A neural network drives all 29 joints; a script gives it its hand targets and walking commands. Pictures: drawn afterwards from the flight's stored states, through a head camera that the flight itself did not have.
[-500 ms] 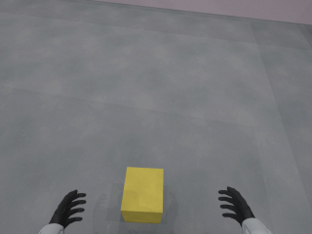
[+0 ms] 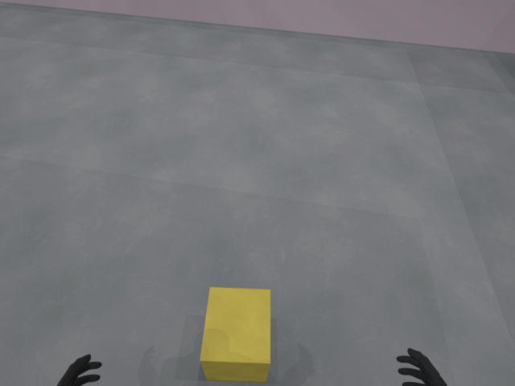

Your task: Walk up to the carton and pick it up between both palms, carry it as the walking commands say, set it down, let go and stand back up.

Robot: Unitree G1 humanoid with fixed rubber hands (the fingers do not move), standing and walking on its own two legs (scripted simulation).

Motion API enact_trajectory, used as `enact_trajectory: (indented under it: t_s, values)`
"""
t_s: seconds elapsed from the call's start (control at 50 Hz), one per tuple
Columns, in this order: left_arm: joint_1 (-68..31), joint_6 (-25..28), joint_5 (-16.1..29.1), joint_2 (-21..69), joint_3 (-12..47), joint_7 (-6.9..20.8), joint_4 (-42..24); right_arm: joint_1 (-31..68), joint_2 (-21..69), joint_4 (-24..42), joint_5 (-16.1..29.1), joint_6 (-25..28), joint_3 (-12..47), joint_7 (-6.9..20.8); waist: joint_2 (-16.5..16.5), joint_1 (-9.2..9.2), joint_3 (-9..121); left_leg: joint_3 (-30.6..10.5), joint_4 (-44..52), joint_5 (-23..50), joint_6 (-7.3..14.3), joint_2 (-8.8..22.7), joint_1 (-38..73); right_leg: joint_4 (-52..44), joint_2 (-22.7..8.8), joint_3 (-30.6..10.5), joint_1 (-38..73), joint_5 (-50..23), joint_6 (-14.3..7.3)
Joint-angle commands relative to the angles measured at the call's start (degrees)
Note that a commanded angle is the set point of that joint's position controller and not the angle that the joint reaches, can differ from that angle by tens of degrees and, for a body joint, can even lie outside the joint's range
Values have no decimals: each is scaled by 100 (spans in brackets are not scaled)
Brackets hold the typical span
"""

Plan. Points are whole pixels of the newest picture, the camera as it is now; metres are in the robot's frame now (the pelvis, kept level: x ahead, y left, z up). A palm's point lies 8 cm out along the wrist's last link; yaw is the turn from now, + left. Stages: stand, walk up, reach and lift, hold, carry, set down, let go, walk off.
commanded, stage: stand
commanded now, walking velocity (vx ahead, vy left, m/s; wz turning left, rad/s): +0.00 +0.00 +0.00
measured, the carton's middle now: (238, 335) +0.40 +0.04 -0.65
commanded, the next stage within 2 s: none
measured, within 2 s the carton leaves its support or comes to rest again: neither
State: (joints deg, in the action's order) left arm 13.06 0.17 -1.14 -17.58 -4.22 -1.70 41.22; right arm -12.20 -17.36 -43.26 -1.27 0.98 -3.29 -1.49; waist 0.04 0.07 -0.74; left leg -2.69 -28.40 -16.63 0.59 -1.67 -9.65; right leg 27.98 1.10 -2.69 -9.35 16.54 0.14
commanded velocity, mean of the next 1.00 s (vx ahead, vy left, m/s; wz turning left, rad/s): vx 0.00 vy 0.00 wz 0.00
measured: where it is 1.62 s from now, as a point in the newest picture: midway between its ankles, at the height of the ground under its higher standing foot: outside the picture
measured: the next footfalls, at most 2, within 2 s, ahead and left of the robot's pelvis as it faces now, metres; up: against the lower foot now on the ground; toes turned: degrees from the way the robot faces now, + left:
none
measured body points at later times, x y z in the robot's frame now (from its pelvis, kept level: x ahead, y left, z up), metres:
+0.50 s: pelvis -0.01 -0.01 +0.00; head -0.01 -0.01 +0.45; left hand +0.09 +0.28 -0.11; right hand +0.09 -0.30 -0.12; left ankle -0.01 +0.11 -0.74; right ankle -0.01 -0.12 -0.74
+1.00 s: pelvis -0.02 -0.01 +0.01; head -0.03 -0.02 +0.46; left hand +0.07 +0.28 -0.11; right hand +0.05 -0.31 -0.12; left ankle -0.01 +0.11 -0.74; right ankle -0.01 -0.12 -0.74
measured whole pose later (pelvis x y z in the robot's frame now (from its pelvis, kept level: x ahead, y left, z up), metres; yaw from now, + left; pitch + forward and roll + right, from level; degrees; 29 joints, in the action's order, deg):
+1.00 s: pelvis -0.02 -0.01 +0.01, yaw +0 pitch -3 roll +0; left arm 11.1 0.6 -0.2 -18.7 -1.4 -2.4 55.5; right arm -11.6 -18.7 -58.0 -0.2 0.7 -1.5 -2.3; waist -0.1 -0.3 -1.9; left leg -3.0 -21.1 -11.4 -0.8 -0.5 -6.4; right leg 22.0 1.8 -2.6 -6.8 11.9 -0.9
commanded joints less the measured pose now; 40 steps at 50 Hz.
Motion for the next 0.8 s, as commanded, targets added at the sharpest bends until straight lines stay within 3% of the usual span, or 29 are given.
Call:
enact_trajectory:
  t_s: [0.0, 0.16, 0.2, 0.26, 0.3, 0.34, 0.36, 0.56, 0.6, 0.68, 0.7, 0.78]
  values:
    - [-206, 110, 12, -692, -100, -41, -223, 187, -792, 184, 11, 87, -170, -52, 8, 3, 227, -444, 398, 1466, -81, 519, 65, -371, -377, -292, 17, -1186, 30]
    - [-156, 124, 22, -725, -13, -80, 186, 197, -741, -205, 26, 70, -88, -86, -141, -19, 97, -463, 523, 1399, -102, 546, 115, -501, -479, -409, 10, -1150, 15]
    - [-192, 120, 34, -748, -11, -90, 276, 172, -777, -272, 35, 69, -79, -86, 40, -41, 84, -497, 574, 1331, -93, 568, 78, -515, -462, -386, 93, -1210, 28]
    - [-219, 118, 37, -733, 13, -101, 376, 123, -761, -422, 58, 84, -54, -85, -113, -24, 49, -491, 617, 1377, -111, 586, 155, -550, -498, -416, 53, -1152, 15]
    - [-189, 132, 48, -810, 8, -110, 465, 152, -752, -474, 55, 65, -35, -90, 18, -15, 18, -501, 660, 1321, -108, 584, 82, -581, -493, -424, 131, -1194, 9]
    - [-172, 117, 49, -768, 43, -104, 549, 206, -823, -538, 55, 65, -49, -92, -104, 16, 31, -487, 684, 1262, -102, 579, 100, -614, -522, -443, 140, -1210, 6]
    - [-218, 120, 53, -850, 15, -115, 592, 159, -821, -588, 69, 71, -49, -97, 76, -31, -60, -516, 722, 1198, -90, 607, 59, -639, -552, -493, 147, -1264, -3]
    - [-294, 117, 56, -905, 47, -104, 872, 224, -831, -871, 82, 56, -11, -96, -79, -21, -33, -524, 904, 1019, -84, 645, 223, -806, -560, -523, 108, -1012, -30]
    - [-253, 102, 76, -878, 76, -106, 934, 172, -909, -939, 92, 41, -8, -96, 68, -37, -111, -518, 893, 1062, -97, 634, 176, -822, -552, -518, 99, -1030, -16]
    - [-298, 97, 70, -909, 74, -108, 1003, 133, -879, -1042, 103, 44, 6, -94, -107, -28, -163, -512, 963, 978, -108, 646, 175, -890, -581, -540, 119, -933, -47]
    - [-223, 99, 93, -950, 73, -119, 1056, 139, -848, -1077, 100, 33, 20, -89, 90, -11, -94, -523, 965, 948, -100, 650, 194, -915, -561, -542, 125, -922, -32]
    - [-305, 104, 74, -970, 90, -111, 1094, 163, -946, -1134, 94, 25, 8, -108, 21, -24, -209, -512, 1025, 946, -107, 676, 149, -929, -579, -554, 86, -936, -46]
